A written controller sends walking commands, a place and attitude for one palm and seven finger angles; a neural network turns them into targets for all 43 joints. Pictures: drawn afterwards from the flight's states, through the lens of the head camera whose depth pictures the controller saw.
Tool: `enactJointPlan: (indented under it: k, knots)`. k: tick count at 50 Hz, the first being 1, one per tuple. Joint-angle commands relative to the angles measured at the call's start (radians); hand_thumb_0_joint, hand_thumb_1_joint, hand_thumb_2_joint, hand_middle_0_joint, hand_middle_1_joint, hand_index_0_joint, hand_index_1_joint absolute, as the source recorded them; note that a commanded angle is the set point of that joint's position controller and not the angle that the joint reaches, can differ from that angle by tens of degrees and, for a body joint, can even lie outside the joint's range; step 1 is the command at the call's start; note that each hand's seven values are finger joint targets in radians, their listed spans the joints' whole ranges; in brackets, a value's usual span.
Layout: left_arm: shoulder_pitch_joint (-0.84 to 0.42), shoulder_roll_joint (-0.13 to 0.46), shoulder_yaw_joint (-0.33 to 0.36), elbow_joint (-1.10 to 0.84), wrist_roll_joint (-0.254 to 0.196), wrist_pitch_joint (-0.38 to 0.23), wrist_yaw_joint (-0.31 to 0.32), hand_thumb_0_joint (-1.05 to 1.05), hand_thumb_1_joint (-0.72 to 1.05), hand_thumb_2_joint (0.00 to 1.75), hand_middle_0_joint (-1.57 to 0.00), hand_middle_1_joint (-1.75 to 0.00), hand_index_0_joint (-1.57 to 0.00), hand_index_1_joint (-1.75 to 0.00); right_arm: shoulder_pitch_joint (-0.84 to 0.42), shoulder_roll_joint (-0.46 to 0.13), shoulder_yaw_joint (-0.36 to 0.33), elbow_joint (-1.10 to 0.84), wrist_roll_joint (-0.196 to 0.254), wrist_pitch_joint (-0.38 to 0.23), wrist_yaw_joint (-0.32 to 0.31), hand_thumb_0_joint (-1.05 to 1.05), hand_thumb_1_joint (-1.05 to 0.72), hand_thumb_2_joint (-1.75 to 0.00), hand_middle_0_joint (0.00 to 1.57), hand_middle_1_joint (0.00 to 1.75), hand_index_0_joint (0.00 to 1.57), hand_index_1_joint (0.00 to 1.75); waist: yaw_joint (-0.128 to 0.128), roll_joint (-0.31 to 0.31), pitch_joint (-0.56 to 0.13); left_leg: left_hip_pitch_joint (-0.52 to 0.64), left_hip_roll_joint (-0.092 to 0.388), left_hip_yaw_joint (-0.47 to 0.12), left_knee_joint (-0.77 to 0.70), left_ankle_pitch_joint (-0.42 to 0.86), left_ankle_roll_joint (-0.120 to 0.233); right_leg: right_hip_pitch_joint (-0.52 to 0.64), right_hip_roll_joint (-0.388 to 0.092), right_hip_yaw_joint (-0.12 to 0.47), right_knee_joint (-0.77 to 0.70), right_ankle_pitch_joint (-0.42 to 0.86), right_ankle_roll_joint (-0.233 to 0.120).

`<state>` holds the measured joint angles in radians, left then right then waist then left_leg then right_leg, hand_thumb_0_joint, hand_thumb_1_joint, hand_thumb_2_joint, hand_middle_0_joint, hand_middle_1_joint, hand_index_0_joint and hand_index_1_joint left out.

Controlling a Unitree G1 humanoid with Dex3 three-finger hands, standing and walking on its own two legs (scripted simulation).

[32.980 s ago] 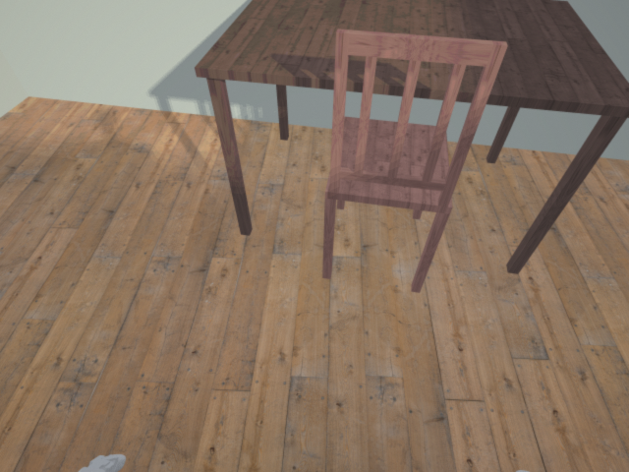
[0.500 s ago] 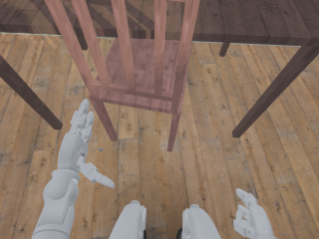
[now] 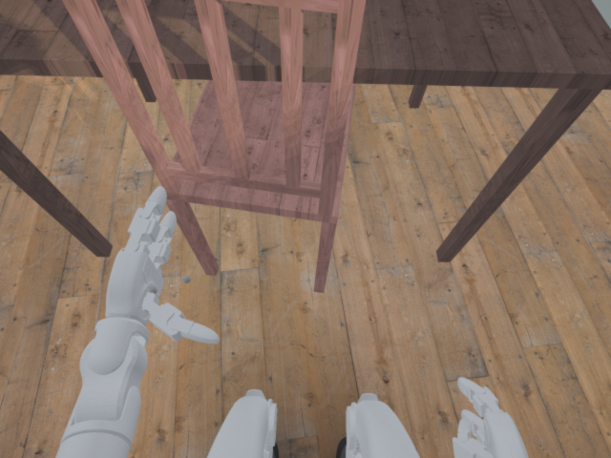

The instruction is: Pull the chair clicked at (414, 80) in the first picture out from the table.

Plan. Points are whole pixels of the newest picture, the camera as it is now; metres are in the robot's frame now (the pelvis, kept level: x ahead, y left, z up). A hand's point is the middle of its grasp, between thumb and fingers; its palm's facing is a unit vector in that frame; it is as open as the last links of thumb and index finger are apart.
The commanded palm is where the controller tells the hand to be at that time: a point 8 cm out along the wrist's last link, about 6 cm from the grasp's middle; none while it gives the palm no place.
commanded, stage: aim the fingers beside a spindle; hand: left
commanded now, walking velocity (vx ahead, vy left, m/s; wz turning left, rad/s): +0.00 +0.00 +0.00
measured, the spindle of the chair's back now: (229, 107) +0.59 +0.14 +0.06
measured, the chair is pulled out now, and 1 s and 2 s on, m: -0.07 -0.07 -0.07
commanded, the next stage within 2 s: push the fingers through the gap in 1.26 s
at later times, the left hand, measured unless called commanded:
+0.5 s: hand (197, 257) +0.36 +0.15 +0.02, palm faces -0.03 -1.00 -0.04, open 17.0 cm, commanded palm +0.33 +0.21 +0.02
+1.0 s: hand (198, 257) +0.36 +0.15 +0.03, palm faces -0.02 -1.00 -0.05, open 17.0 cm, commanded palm +0.33 +0.20 +0.03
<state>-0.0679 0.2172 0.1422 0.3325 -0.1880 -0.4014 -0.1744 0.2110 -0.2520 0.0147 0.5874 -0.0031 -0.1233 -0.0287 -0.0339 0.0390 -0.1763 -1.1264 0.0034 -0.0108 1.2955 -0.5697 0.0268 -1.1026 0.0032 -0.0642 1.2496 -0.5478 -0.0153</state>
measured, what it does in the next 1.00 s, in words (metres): stands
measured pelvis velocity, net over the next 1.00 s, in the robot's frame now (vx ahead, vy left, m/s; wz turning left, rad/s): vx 0.00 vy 0.00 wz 0.00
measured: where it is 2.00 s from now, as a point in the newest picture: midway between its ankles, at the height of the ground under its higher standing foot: outside the picture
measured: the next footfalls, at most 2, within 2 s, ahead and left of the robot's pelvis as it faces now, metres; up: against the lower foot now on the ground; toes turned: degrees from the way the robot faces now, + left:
none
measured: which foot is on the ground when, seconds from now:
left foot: down 0.00-1.00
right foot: down 0.00-1.00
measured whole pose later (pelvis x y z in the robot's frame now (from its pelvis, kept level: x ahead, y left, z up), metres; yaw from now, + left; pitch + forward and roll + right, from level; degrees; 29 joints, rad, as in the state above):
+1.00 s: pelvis +0.00 +0.00 +0.01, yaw +0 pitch +23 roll -2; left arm -0.17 0.20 0.13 0.44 -0.15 -0.43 -0.12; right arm 0.22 -0.24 0.01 0.60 -0.01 -0.09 -0.01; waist -0.04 0.04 -0.17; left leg -1.10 0.00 0.00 1.26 -0.56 0.03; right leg -1.08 0.00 -0.05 1.22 -0.54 -0.01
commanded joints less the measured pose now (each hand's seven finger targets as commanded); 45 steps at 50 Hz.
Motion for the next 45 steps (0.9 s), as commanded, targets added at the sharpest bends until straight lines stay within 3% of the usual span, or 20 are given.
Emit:
enactJointPlan:
  k: [1,6,8,9,13,17,20,21,23,25,26,28,31,32,34,36,38,40,41,45]
  knots:
    - [-0.194,0.134,0.059,-0.198,-0.009,-0.080,0.011,0.00,-0.50,0.30,-0.06,-0.08,-0.06,-0.08,0.021,-0.134,-0.052,-0.122,-0.003,-0.046,-0.005,0.00,-0.90,-0.90,0.20,0.30,0.20,0.30,-0.015,-0.004,-0.366,0.256,-0.008,-0.039,-0.167,0.322,-0.011,0.215,0.013,0.028,-0.162,0.248,-0.018]
    - [-0.256,0.107,0.019,-0.186,0.006,-0.080,0.020,0.00,-0.50,0.30,-0.06,-0.08,-0.06,-0.08,0.020,-0.134,-0.051,-0.120,-0.004,-0.042,-0.004,0.00,-0.90,-0.90,0.20,0.30,0.20,0.30,-0.027,0.016,-0.370,0.291,-0.006,-0.048,-0.174,0.318,-0.014,0.187,0.012,0.024,-0.165,0.229,-0.020]
    - [-0.220,0.121,0.045,-0.165,0.007,-0.075,0.024,0.00,-0.50,0.30,-0.06,-0.08,-0.06,-0.08,0.021,-0.134,-0.053,-0.121,-0.003,-0.037,-0.003,0.00,-0.90,-0.90,0.20,0.30,0.20,0.30,-0.012,0.007,-0.380,0.298,-0.005,-0.044,-0.180,0.330,-0.017,0.202,0.012,0.024,-0.168,0.243,-0.019]
    - [-0.248,0.103,0.022,-0.167,0.011,-0.074,0.025,0.00,-0.50,0.30,-0.06,-0.08,-0.06,-0.08,0.020,-0.132,-0.051,-0.119,-0.003,-0.035,-0.002,0.00,-0.90,-0.90,0.20,0.30,0.20,0.30,-0.024,0.009,-0.376,0.303,-0.004,-0.045,-0.178,0.334,-0.017,0.189,0.010,0.022,-0.167,0.247,-0.018]
    - [-0.277,0.126,0.054,-0.136,0.016,-0.073,0.042,0.00,-0.50,0.30,-0.06,-0.08,-0.06,-0.08,0.024,-0.133,-0.050,-0.116,-0.005,-0.026,-0.001,0.00,-0.90,-0.90,0.20,0.30,0.20,0.30,-0.016,-0.002,-0.373,0.292,-0.005,-0.047,-0.181,0.325,-0.019,0.193,0.011,0.022,-0.164,0.238,-0.018]
    - [-0.305,0.108,0.034,-0.125,0.021,-0.078,0.044,0.00,-0.50,0.30,-0.06,-0.08,-0.06,-0.08,0.026,-0.129,-0.048,-0.117,-0.006,-0.022,0.002,0.00,-0.90,-0.90,0.20,0.30,0.20,0.30,-0.020,0.022,-0.387,0.308,-0.006,-0.044,-0.180,0.339,-0.019,0.194,0.012,0.025,-0.166,0.252,-0.019]
    - [-0.316,0.102,0.028,-0.123,0.020,-0.079,0.043,0.00,-0.50,0.30,-0.06,-0.08,-0.06,-0.08,0.032,-0.129,-0.051,-0.116,-0.006,-0.017,0.003,0.00,-0.90,-0.90,0.20,0.30,0.20,0.30,-0.026,0.000,-0.399,0.314,-0.003,-0.041,-0.179,0.361,-0.019,0.209,0.011,0.027,-0.166,0.280,-0.016]
    - [-0.322,0.109,0.031,-0.129,0.019,-0.081,0.042,0.00,-0.50,0.30,-0.06,-0.08,-0.06,-0.08,0.036,-0.130,-0.051,-0.116,-0.006,-0.018,0.003,0.00,-0.90,-0.90,0.20,0.30,0.20,0.30,-0.025,0.018,-0.401,0.321,-0.003,-0.045,-0.179,0.377,-0.020,0.206,0.012,0.024,-0.162,0.286,-0.019]
    - [-0.266,0.129,0.066,-0.110,0.015,-0.077,0.043,0.00,-0.50,0.30,-0.06,-0.08,-0.06,-0.08,0.037,-0.130,-0.053,-0.116,-0.006,-0.013,0.006,0.00,-0.90,-0.90,0.20,0.30,0.20,0.30,-0.010,-0.012,-0.407,0.313,-0.003,-0.040,-0.185,0.381,-0.021,0.237,0.012,0.027,-0.168,0.302,-0.017]
    - [-0.304,0.113,0.045,-0.109,0.015,-0.077,0.041,0.00,-0.50,0.30,-0.06,-0.08,-0.06,-0.08,0.038,-0.128,-0.052,-0.110,-0.004,-0.010,0.006,0.00,-0.90,-0.90,0.20,0.30,0.20,0.30,-0.027,-0.029,-0.388,0.290,-0.003,-0.035,-0.180,0.367,-0.017,0.240,0.011,0.032,-0.172,0.308,-0.013]
    - [-0.300,0.118,0.047,-0.102,0.018,-0.078,0.041,0.00,-0.50,0.30,-0.06,-0.08,-0.06,-0.08,0.039,-0.128,-0.052,-0.111,-0.004,-0.010,0.006,0.00,-0.90,-0.90,0.20,0.30,0.20,0.30,-0.025,-0.004,-0.377,0.290,-0.005,-0.033,-0.177,0.369,-0.016,0.231,0.013,0.033,-0.172,0.304,-0.016]
    - [-0.301,0.142,0.081,-0.089,0.013,-0.082,0.041,0.00,-0.50,0.30,-0.06,-0.08,-0.06,-0.08,0.038,-0.129,-0.052,-0.107,-0.005,-0.007,0.005,0.00,-0.90,-0.90,0.20,0.30,0.20,0.30,-0.020,-0.027,-0.383,0.267,-0.006,-0.028,-0.175,0.342,-0.014,0.248,0.012,0.039,-0.176,0.293,-0.013]
    - [-0.360,0.130,0.061,-0.095,0.013,-0.093,0.037,0.00,-0.50,0.30,-0.06,-0.08,-0.06,-0.08,0.040,-0.129,-0.051,-0.102,-0.005,-0.011,0.004,0.00,-0.90,-0.90,0.20,0.30,0.20,0.30,-0.035,0.002,-0.377,0.274,-0.007,-0.029,-0.172,0.342,-0.013,0.233,0.013,0.040,-0.176,0.289,-0.015]
    - [-0.347,0.145,0.079,-0.094,0.013,-0.097,0.037,0.00,-0.50,0.30,-0.06,-0.08,-0.06,-0.08,0.043,-0.129,-0.051,-0.101,-0.006,-0.012,0.003,0.00,-0.90,-0.90,0.20,0.30,0.20,0.30,-0.023,0.004,-0.389,0.282,-0.006,-0.030,-0.177,0.350,-0.016,0.246,0.012,0.040,-0.176,0.295,-0.016]
    - [-0.331,0.122,0.053,-0.119,0.011,-0.101,0.030,0.00,-0.50,0.30,-0.06,-0.08,-0.06,-0.08,0.045,-0.127,-0.053,-0.104,-0.006,-0.015,0.004,0.00,-0.90,-0.90,0.20,0.30,0.20,0.30,-0.023,0.019,-0.421,0.323,-0.005,-0.031,-0.182,0.389,-0.018,0.252,0.011,0.037,-0.175,0.319,-0.017]
    - [-0.331,0.101,0.025,-0.099,0.008,-0.093,0.024,0.00,-0.50,0.30,-0.06,-0.08,-0.06,-0.08,0.048,-0.131,-0.053,-0.102,-0.002,-0.016,0.005,0.00,-0.90,-0.90,0.20,0.30,0.20,0.30,-0.037,0.010,-0.400,0.327,-0.003,-0.038,-0.184,0.395,-0.017,0.234,0.014,0.031,-0.178,0.315,-0.018]
    - [-0.299,0.115,0.045,-0.099,0.008,-0.090,0.026,0.00,-0.50,0.30,-0.06,-0.08,-0.06,-0.08,0.047,-0.132,-0.056,-0.100,-0.003,-0.014,0.007,0.00,-0.90,-0.90,0.20,0.30,0.20,0.30,-0.023,0.006,-0.397,0.331,-0.001,-0.039,-0.192,0.388,-0.022,0.233,0.011,0.028,-0.179,0.305,-0.017]
    - [-0.304,0.099,0.032,-0.075,0.012,-0.085,0.032,0.00,-0.50,0.30,-0.06,-0.08,-0.06,-0.08,0.043,-0.132,-0.055,-0.099,-0.002,-0.011,0.008,0.00,-0.90,-0.90,0.20,0.30,0.20,0.30,-0.032,-0.017,-0.363,0.305,-0.003,-0.034,-0.191,0.356,-0.018,0.226,0.012,0.030,-0.189,0.289,-0.014]
    - [-0.330,0.112,0.039,-0.085,0.015,-0.091,0.036,0.00,-0.50,0.30,-0.06,-0.08,-0.06,-0.08,0.045,-0.133,-0.054,-0.098,-0.003,-0.013,0.007,0.00,-0.90,-0.90,0.20,0.30,0.20,0.30,-0.031,0.009,-0.360,0.301,-0.004,-0.036,-0.189,0.354,-0.018,0.220,0.012,0.030,-0.182,0.283,-0.017]
    - [-0.316,0.127,0.064,-0.101,0.020,-0.105,0.054,0.00,-0.50,0.30,-0.06,-0.08,-0.06,-0.08,0.041,-0.128,-0.056,-0.105,-0.006,-0.012,0.009,0.00,-0.90,-0.90,0.20,0.30,0.20,0.30,-0.017,-0.011,-0.385,0.300,-0.006,-0.031,-0.191,0.359,-0.018,0.252,0.011,0.035,-0.181,0.297,-0.017]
